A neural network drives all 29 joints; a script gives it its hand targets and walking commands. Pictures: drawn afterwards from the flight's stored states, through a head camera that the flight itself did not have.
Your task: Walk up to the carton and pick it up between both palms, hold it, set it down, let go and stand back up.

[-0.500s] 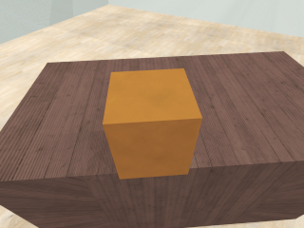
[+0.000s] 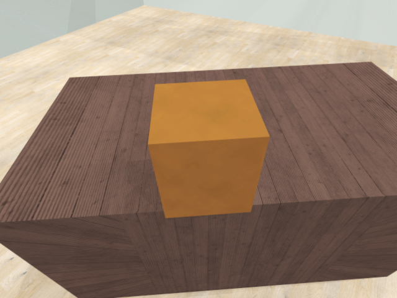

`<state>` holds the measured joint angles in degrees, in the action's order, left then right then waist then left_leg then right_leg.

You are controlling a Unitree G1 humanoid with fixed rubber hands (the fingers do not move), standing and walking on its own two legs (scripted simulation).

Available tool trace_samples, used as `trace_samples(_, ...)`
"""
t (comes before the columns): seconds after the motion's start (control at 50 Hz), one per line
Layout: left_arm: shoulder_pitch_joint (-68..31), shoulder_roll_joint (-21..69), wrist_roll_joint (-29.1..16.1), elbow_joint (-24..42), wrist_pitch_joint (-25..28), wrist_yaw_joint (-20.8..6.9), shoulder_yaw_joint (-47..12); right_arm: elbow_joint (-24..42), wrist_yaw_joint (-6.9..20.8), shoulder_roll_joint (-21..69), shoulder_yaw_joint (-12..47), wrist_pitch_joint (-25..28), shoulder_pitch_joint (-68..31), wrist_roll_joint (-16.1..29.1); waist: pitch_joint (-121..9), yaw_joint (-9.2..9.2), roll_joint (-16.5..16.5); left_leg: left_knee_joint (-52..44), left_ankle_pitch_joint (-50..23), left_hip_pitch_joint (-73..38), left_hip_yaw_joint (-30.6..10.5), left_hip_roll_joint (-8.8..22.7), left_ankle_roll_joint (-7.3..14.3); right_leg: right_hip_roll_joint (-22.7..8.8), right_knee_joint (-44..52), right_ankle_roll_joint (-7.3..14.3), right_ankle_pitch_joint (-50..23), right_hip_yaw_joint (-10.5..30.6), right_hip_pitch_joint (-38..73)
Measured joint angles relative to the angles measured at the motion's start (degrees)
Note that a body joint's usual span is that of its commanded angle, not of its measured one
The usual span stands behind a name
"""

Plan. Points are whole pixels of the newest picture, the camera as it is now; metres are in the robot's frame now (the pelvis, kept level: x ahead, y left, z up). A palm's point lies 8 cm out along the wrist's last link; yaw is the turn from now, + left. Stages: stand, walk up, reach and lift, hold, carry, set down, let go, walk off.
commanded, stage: stand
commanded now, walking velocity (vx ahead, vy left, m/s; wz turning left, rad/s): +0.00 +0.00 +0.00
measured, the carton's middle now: (204, 150) +0.43 +0.00 +0.07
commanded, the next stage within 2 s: none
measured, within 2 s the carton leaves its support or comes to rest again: neither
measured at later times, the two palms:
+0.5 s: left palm out of the picture -0.03 +0.22 -0.14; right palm out of the picture -0.02 -0.26 -0.14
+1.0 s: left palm out of the picture +0.04 +0.19 -0.13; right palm out of the picture +0.04 -0.26 -0.14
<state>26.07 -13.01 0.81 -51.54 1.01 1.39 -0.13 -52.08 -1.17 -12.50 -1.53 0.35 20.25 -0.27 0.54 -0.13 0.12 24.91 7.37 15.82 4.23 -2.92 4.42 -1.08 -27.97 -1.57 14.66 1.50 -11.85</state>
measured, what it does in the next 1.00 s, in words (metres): shifts its weight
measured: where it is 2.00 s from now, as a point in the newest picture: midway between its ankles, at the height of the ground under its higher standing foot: outside the picture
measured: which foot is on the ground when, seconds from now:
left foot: down 0.00-1.00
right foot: down 0.00-1.00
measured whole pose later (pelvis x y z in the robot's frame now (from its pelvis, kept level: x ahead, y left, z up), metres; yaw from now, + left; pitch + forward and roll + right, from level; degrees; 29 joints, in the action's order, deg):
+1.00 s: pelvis +0.04 -0.04 +0.00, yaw -1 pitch -1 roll +0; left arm 21.5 -10.1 -0.1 -55.9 1.2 2.3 -0.4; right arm -57.8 -2.1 -9.4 -0.5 0.8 20.0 -0.3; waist 0.2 0.1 -0.1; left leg 26.3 11.6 14.3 3.4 -0.2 1.4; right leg 1.8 -26.5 1.2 16.7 1.2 -9.3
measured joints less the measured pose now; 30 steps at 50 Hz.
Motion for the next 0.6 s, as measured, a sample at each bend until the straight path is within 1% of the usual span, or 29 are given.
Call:
trace_samples(0.24, 2.0, 1.5, 0.0, -3.0, -0.4, 0.2, 0.4, -1.8, -0.1, -0.1, -0.7, -0.8, 0.2, -0.2, -1.7, -0.23, -1.2, 1.1, 0.9, 1.7, -0.1, 1.0, -1.2, 0.9, -0.7, 0.4, 0.6, 0.1, -1.7)
trace_samples(0.6, -1.5, 2.2, -0.2, -3.9, -0.4, 0.2, 1.0, -4.5, -0.5, 1.7, -0.6, -0.6, 2.1, -0.4, -1.5, 0.47, -0.2, 1.7, 0.9, 2.0, -0.4, 2.1, -2.1, 2.1, -0.7, 1.6, -0.5, -0.1, -1.8)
